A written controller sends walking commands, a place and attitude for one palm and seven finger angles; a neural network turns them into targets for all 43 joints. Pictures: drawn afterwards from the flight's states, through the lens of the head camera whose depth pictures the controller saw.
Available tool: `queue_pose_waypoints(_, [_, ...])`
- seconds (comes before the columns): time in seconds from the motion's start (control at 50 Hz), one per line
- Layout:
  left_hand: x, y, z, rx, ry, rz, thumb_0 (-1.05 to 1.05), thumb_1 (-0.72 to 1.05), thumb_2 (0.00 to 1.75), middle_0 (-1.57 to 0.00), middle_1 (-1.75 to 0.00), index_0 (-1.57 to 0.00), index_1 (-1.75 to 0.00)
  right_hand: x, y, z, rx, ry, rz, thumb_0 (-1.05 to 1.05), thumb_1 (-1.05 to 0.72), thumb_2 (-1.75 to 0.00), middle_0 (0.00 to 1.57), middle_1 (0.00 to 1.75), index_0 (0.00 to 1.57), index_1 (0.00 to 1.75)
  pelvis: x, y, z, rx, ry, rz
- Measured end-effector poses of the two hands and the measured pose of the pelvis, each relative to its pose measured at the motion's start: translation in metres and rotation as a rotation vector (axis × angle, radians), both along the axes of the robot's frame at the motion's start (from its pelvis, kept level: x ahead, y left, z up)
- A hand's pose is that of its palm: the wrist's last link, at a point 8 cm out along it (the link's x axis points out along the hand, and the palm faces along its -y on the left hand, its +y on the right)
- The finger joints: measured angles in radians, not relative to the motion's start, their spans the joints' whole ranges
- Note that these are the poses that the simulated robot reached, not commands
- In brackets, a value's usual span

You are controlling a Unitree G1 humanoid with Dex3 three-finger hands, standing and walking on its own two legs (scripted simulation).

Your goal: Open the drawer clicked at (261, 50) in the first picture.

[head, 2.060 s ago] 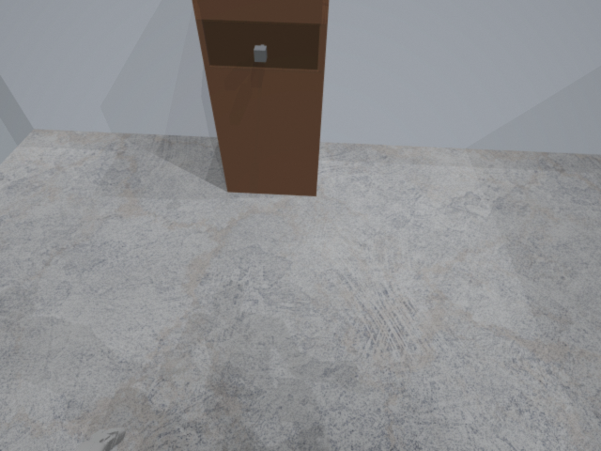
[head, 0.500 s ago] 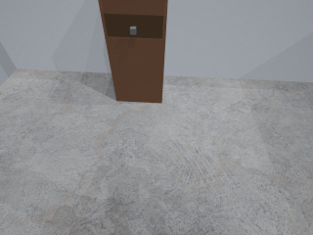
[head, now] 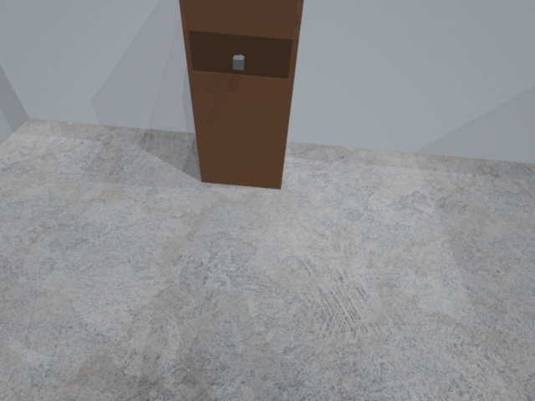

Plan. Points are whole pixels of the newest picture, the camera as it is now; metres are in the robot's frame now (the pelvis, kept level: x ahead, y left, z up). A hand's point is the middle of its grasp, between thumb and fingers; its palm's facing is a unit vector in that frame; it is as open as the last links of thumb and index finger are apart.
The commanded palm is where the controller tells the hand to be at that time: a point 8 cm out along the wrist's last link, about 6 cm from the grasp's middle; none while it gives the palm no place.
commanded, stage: walk to a spot facing it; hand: left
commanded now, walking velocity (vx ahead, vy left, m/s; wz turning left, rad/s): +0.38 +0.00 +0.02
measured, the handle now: (239, 60) +1.28 +0.19 -0.05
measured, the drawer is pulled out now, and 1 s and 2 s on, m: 0.00 0.00 0.00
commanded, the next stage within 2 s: turn to face it in 0.78 s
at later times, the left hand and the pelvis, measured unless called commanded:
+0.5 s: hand (208, 311) +0.33 +0.14 -0.17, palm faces -0.03 -0.98 -0.18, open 7.4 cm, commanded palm none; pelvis +0.20 -0.03 -0.01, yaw +0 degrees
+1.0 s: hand (180, 309) +0.33 +0.20 -0.18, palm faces +0.16 -0.98 -0.13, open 7.4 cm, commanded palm none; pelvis +0.40 +0.04 +0.00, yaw +5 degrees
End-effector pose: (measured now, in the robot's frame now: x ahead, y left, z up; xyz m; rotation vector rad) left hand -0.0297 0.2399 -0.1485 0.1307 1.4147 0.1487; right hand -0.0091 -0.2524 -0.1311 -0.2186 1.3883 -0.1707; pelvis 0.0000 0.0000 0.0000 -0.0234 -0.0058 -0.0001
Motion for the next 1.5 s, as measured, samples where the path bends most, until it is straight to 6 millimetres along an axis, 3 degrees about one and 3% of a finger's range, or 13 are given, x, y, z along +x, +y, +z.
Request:
queue_pose_waypoints(0.08, [0.002,-0.001,-0.005,-0.034,0.109,-0.022,0.01,0.9,0.9,-0.2,-0.3,-0.2,-0.29,-0.003,0.024,0.001,0.008,-0.004,-0.068,0.0,-0.91,-0.9,0.2,0.3,0.2,0.3,0.025,0.01,-0.001,0.009,-0.001,-0.035])
queue_pose_waypoints(0.14, [0.036,0.0,-0.002,-0.038,0.101,-0.044,0.01,0.91,0.9,-0.2,-0.3,-0.2,-0.29,-0.02,0.042,0.006,0.022,0.059,-0.122,0.0,-0.91,-0.9,0.2,0.3,0.2,0.3,0.044,0.011,0.003,0.002,-0.005,-0.031])
queue_pose_waypoints(0.28, [0.181,-0.011,0.004,-0.038,-0.106,-0.099,0.01,0.91,0.9,-0.2,-0.3,-0.2,-0.29,-0.052,0.071,0.019,0.089,0.312,-0.206,0.0,-0.91,-0.9,0.2,0.3,0.2,0.3,0.094,0.003,0.004,0.01,0.004,-0.026])
queue_pose_waypoints(0.4, [0.313,-0.04,0.0,-0.014,-0.3,-0.164,0.01,0.91,0.9,-0.2,-0.3,-0.2,-0.29,-0.021,0.058,0.004,0.122,0.419,-0.258,0.0,-0.9,-0.89,0.2,0.3,0.2,0.3,0.159,-0.02,-0.018,0.019,-0.006,-0.029])
queue_pose_waypoints(0.48, [0.346,-0.05,0.004,-0.002,-0.353,-0.127,0.01,0.91,0.9,-0.2,-0.3,-0.2,-0.29,0.054,0.027,-0.012,0.105,0.319,-0.226,0.01,-0.91,-0.89,0.2,0.3,0.2,0.3,0.193,-0.032,-0.018,0.009,-0.033,-0.006])
queue_pose_waypoints(0.64, [0.331,-0.033,0.016,0.043,-0.216,-0.015,-0.01,0.95,0.9,-0.2,-0.3,-0.2,-0.29,0.277,-0.012,-0.004,0.051,-0.103,-0.065,0.0,-0.91,-0.9,0.2,0.3,0.2,0.3,0.255,-0.032,0.004,-0.002,-0.03,0.032])
queue_pose_waypoints(0.78, [0.314,-0.019,0.005,0.007,-0.075,0.091,0.0,0.93,0.9,-0.2,-0.3,-0.2,-0.29,0.417,0.013,0.015,0.057,-0.25,0.081,0.0,-0.91,-0.9,0.19,0.3,0.19,0.3,0.315,-0.013,0.006,-0.024,-0.014,0.076])
queue_pose_waypoints(0.9, [0.31,-0.006,-0.015,-0.051,0.068,0.18,0.01,0.91,0.9,-0.2,-0.3,-0.2,-0.29,0.495,0.055,0.009,0.042,-0.273,0.179,0.0,-0.91,-0.9,0.2,0.3,0.2,0.3,0.368,0.021,-0.008,-0.015,-0.014,0.102])
queue_pose_waypoints(1.02, [0.363,0.011,-0.001,-0.055,0.077,0.138,0.01,0.91,0.9,-0.2,-0.3,-0.2,-0.29,0.504,0.066,0.02,0.006,-0.25,0.098,-0.02,-0.95,-0.89,0.2,0.3,0.2,0.3,0.402,0.039,0.008,-0.001,-0.02,0.075])
queue_pose_waypoints(1.14, [0.436,0.02,0.007,-0.038,-0.022,0.104,0.01,0.91,0.9,-0.2,-0.3,-0.2,-0.29,0.486,0.065,0.018,0.007,-0.129,0.055,-0.02,-0.94,-0.9,0.2,0.3,0.2,0.3,0.431,0.042,0.015,0.008,-0.017,0.061])
queue_pose_waypoints(1.28, [0.511,0.019,0.016,0.008,-0.065,0.018,0.02,0.93,0.9,-0.2,-0.3,-0.2,-0.29,0.454,0.067,0.0,0.08,-0.001,-0.064,0.0,-0.92,-0.9,0.2,0.3,0.2,0.3,0.468,0.028,0.012,0.035,-0.018,0.023])
queue_pose_waypoints(1.4, [0.58,-0.001,0.019,0.055,-0.142,-0.054,0.01,0.92,0.9,-0.2,-0.3,-0.2,-0.29,0.434,0.055,-0.022,0.143,0.138,-0.148,0.0,-0.91,-0.9,0.2,0.3,0.2,0.3,0.505,0.003,-0.001,0.039,-0.015,-0.005])
queue_pose_waypoints(1.5, [0.596,-0.02,0.024,0.056,-0.174,-0.008,0.01,0.92,0.9,-0.2,-0.3,-0.2,-0.29,0.47,0.034,-0.018,0.142,0.15,-0.125,0.01,-0.91,-0.9,0.2,0.3,0.2,0.3,0.531,-0.011,0.005,0.029,-0.023,0.001])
